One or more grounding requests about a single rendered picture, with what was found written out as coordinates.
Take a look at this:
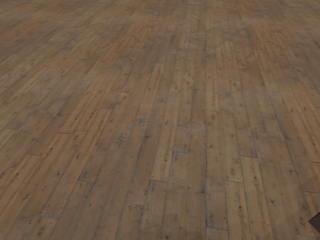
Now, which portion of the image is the pedestal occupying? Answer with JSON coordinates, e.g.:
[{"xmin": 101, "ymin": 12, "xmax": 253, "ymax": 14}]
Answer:
[{"xmin": 308, "ymin": 212, "xmax": 320, "ymax": 233}]

